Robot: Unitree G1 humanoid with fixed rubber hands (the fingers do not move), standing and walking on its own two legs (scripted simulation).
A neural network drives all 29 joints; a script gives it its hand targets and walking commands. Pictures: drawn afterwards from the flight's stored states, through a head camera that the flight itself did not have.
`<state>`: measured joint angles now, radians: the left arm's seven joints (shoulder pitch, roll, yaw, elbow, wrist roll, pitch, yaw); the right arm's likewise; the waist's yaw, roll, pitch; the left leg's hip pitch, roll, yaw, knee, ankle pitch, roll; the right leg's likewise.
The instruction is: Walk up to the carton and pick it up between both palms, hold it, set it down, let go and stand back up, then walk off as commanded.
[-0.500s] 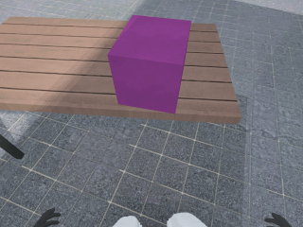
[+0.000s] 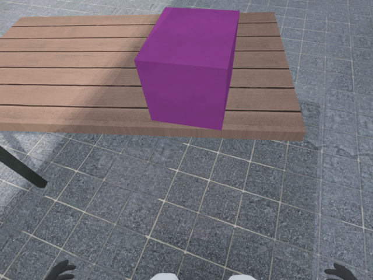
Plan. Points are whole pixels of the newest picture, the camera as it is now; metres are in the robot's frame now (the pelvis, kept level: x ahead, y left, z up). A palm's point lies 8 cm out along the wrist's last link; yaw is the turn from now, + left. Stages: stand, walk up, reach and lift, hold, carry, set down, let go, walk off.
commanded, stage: walk off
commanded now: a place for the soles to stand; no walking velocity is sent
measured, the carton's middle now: (193, 68) +0.69 +0.01 +0.02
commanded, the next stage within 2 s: stand in 0.46 s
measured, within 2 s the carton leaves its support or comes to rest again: neither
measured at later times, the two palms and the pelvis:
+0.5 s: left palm out of the picture +0.11 +0.33 -0.07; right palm out of the picture +0.12 -0.30 -0.08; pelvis +0.00 +0.01 +0.00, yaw +0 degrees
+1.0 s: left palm out of the picture +0.10 +0.34 -0.07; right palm out of the picture +0.10 -0.29 -0.08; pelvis -0.02 +0.02 +0.00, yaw +0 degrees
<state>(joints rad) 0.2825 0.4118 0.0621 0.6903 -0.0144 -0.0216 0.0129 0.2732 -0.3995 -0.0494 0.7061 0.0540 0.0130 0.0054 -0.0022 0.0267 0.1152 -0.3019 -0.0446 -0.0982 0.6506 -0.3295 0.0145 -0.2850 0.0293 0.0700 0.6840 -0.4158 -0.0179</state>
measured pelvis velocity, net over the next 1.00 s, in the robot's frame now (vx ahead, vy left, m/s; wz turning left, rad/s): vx -0.02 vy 0.02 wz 0.00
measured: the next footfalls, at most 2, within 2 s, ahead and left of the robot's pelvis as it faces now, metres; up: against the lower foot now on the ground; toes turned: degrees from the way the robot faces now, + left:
none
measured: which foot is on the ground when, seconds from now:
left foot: down 0.00-1.00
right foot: down 0.00-1.00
